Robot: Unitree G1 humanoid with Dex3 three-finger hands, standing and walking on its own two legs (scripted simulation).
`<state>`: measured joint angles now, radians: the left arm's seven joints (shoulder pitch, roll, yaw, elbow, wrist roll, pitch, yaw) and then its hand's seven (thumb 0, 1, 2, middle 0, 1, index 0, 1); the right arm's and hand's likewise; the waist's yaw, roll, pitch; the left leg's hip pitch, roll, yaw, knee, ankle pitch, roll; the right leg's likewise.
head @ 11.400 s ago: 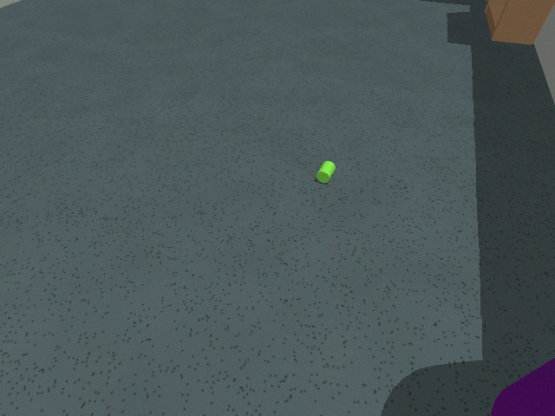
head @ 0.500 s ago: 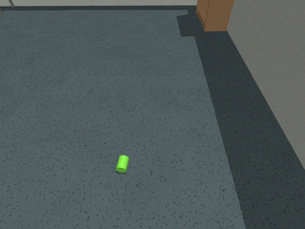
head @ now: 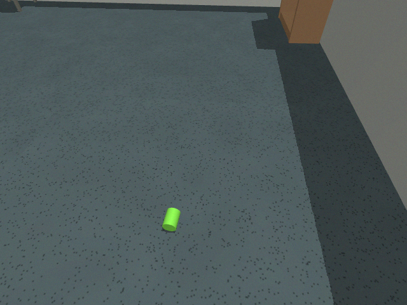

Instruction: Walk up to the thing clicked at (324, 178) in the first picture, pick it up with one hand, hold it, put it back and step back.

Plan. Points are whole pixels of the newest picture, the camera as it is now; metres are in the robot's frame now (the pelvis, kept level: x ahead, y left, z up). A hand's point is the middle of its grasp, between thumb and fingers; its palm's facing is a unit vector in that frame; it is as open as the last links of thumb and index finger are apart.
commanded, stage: walk up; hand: left
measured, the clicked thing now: (171, 219) +0.70 +0.23 -0.74
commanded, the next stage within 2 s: none
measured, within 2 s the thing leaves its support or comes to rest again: neither
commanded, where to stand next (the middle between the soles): +0.33 +0.00 m, yaw -1 degrees
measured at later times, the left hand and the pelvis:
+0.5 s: hand (86, 276) +0.23 +0.31 -0.16, palm faces -0.09 -0.94 -0.33, open 7.4 cm; pelvis +0.16 +0.04 -0.01, yaw -2 degrees
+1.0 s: hand (134, 223) +0.38 +0.23 -0.17, palm faces -0.04 -0.94 -0.33, open 7.4 cm; pelvis +0.26 -0.02 -0.03, yaw -1 degrees
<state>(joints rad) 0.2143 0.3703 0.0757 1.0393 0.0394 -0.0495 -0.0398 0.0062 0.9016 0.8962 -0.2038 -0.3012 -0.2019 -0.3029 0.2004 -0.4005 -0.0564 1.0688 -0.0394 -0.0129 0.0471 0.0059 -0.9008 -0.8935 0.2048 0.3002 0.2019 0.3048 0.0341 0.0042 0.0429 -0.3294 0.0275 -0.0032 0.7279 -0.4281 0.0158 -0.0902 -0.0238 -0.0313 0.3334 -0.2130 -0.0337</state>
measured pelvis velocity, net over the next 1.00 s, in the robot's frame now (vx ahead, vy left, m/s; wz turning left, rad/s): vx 0.26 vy -0.02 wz -0.01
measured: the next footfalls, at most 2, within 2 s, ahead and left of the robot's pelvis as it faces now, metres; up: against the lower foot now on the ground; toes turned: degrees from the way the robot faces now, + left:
left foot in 0.10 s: +0.14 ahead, +0.15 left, +0.00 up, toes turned +3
right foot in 0.60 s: +0.35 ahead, -0.11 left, +0.00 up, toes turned -5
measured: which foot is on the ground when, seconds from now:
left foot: up 0.00-0.08, down 0.10-0.64, up 0.66-0.98, down 1.00-1.00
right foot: down 0.00-0.12, up 0.14-0.58, down 0.60-1.00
